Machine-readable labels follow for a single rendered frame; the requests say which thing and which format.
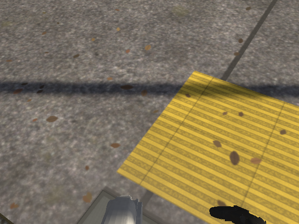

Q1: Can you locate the left robot thigh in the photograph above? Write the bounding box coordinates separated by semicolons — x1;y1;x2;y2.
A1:
101;196;143;224

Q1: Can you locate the right robot hand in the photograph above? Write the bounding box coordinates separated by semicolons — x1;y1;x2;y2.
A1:
209;205;266;224

